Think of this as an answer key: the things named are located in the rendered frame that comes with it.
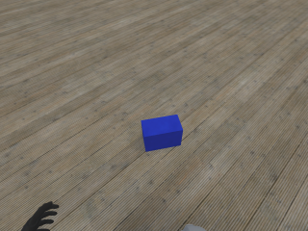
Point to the left robot hand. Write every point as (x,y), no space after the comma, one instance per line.
(35,221)

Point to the carton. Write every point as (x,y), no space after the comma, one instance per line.
(161,132)

